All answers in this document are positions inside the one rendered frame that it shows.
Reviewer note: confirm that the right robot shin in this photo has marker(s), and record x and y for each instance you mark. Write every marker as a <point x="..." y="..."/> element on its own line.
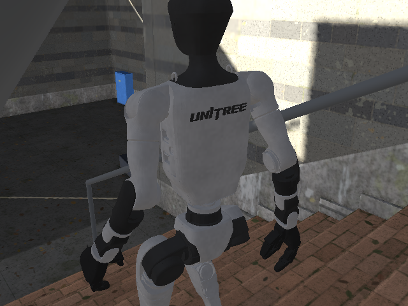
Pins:
<point x="204" y="279"/>

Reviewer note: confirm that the left robot upper arm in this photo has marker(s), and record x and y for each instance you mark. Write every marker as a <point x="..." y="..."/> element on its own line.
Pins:
<point x="143" y="112"/>

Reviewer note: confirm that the robot right forearm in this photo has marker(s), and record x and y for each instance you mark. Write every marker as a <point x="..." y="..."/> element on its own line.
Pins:
<point x="286" y="196"/>

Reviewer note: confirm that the right robot upper arm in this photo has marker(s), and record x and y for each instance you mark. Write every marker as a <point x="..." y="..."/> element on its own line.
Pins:
<point x="280" y="154"/>

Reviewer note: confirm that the robot left forearm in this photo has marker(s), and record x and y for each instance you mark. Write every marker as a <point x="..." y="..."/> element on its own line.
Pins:
<point x="120" y="225"/>

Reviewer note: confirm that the left robot hand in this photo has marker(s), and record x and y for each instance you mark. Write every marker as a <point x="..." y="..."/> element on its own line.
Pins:
<point x="94" y="271"/>

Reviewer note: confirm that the right robot hand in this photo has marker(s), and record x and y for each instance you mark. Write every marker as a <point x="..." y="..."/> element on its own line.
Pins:
<point x="273" y="242"/>

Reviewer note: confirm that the humanoid robot head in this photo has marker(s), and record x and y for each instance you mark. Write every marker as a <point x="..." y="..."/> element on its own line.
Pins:
<point x="198" y="27"/>

